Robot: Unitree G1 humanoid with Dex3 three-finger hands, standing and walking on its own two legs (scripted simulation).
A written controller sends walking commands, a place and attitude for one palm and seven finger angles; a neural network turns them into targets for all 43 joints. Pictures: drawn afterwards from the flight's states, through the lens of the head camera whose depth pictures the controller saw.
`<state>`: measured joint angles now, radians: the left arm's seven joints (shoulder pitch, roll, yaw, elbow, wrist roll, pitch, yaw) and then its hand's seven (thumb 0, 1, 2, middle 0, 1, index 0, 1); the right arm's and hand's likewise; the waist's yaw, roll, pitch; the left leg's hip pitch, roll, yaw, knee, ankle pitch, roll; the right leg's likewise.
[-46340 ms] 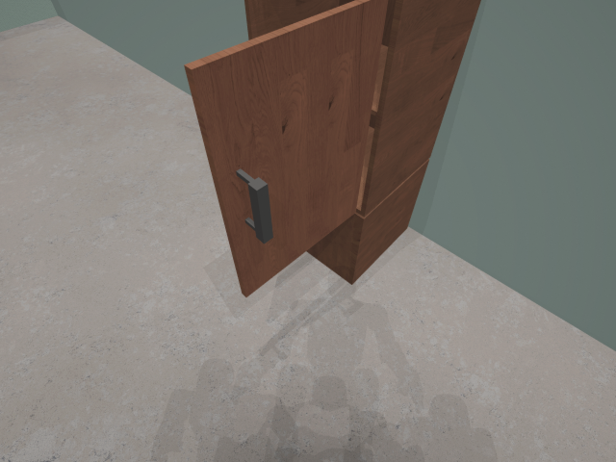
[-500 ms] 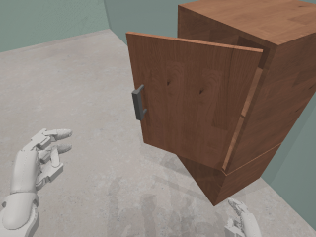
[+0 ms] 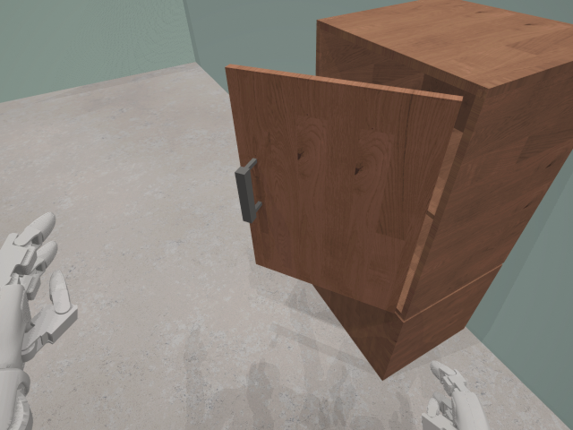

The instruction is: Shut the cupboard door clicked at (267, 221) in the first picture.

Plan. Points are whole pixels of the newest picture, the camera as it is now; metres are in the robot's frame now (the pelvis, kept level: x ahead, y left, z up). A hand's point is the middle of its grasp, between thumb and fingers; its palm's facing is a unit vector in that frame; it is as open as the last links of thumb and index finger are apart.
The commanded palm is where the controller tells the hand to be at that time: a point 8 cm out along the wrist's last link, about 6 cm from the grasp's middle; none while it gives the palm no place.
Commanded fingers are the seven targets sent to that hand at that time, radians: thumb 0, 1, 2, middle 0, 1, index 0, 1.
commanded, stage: step back with the hand held close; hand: left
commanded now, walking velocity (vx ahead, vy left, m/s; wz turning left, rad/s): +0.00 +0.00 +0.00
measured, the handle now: (251, 190) +0.63 +0.17 -0.03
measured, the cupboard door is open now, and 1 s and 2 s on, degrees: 36 36 36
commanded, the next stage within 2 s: stop stepping back and stand still in 1.94 s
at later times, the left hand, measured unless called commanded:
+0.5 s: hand (53, 313) +0.18 +0.28 +0.15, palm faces +0.36 -0.79 -0.50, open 7.4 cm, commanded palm +0.12 +0.32 +0.17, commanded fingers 0.00 0.90 0.90 -0.20 -0.30 -0.20 -0.30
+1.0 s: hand out of the picture +0.11 +0.29 +0.16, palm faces +0.46 -0.78 -0.44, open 7.4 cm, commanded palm +0.05 +0.33 +0.17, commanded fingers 0.00 0.90 0.90 -0.20 -0.30 -0.20 -0.30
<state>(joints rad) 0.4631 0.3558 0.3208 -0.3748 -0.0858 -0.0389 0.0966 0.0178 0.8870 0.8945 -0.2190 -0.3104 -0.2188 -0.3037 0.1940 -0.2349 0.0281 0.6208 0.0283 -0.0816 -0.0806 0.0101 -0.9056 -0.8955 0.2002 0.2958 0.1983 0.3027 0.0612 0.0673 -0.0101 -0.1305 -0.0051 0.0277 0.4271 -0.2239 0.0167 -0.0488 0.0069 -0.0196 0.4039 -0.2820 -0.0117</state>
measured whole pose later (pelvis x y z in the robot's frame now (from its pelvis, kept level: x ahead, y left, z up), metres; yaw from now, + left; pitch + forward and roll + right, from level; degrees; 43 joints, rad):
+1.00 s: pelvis -0.08 +0.02 -0.02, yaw +1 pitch +0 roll -3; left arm 0.53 0.40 0.42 -0.48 -0.04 -0.23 0.16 0.02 0.88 0.89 -0.21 -0.30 -0.21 -0.30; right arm 0.24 -0.23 0.01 0.59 0.00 -0.05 -0.09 0.01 -0.90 -0.89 0.20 0.30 0.20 0.30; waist 0.01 0.02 -0.01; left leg -0.45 0.01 0.02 0.63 -0.21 0.05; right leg -0.35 0.01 -0.04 0.56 -0.22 0.01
